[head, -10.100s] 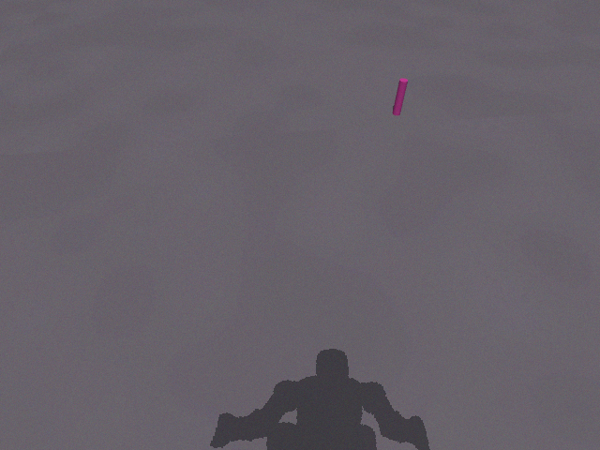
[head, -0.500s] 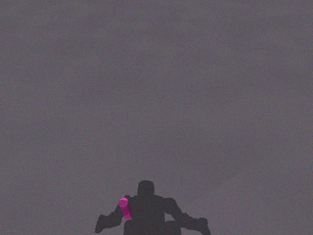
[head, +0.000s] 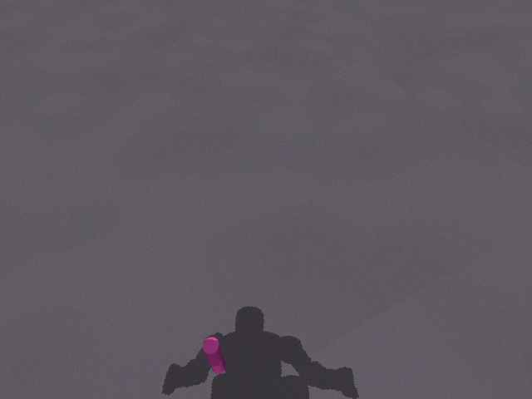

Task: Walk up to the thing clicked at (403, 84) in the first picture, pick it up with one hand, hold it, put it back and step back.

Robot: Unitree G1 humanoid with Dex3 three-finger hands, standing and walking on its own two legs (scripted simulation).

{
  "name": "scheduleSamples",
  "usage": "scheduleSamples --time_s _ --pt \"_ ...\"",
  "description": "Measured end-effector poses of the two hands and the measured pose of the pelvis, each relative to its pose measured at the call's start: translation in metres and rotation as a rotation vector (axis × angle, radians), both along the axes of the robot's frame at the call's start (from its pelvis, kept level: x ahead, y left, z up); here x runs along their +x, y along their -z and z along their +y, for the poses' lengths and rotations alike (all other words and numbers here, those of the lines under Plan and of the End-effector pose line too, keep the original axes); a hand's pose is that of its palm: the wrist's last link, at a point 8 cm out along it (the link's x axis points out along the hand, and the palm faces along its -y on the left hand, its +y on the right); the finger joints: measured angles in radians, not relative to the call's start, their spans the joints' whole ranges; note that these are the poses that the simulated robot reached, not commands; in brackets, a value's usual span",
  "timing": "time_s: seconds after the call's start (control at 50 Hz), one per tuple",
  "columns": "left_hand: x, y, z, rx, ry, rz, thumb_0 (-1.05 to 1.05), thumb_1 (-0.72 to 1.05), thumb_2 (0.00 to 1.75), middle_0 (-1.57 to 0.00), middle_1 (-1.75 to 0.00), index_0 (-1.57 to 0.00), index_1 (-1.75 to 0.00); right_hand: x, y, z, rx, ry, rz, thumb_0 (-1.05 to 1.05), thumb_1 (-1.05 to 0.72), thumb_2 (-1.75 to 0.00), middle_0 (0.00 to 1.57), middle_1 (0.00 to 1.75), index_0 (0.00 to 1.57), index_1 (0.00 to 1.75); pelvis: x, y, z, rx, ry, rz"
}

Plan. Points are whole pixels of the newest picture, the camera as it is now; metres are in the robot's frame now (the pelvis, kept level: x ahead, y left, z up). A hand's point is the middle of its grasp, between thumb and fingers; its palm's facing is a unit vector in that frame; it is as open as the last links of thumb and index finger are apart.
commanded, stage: stand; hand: left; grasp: from the side
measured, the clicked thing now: (215, 356) +0.38 +0.19 -0.67
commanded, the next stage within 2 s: go down in 0.80 s
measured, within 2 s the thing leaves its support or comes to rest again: neither
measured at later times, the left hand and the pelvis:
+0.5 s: hand out of the picture +0.08 +0.25 -0.16, palm faces -0.05 -0.94 -0.34, open 7.4 cm; pelvis +0.01 +0.00 +0.00, yaw +0 degrees
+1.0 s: hand out of the picture +0.11 +0.25 -0.16, palm faces +0.03 -0.94 -0.33, open 7.9 cm; pelvis +0.00 +0.00 +0.00, yaw +1 degrees
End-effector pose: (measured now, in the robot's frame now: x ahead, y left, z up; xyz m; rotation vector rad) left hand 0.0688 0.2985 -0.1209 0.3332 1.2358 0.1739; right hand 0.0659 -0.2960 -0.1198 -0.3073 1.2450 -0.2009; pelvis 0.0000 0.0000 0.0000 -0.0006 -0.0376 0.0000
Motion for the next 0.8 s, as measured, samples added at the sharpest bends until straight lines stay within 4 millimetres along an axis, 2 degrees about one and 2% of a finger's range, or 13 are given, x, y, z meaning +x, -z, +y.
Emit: scheduleSamples --time_s 0.8 --pt "0.012 0.0 -0.003 -0.003 -0.002 -0.003 0.01 0.9 0.9 -0.21 -0.3 -0.2 -0.3 0.011 -0.001 -0.003 -0.009 -0.004 -0.003 0.0 -0.9 -0.9 0.21 0.3 0.2 0.3 0.01 0.0 -0.001 0.0 0.0 0.005"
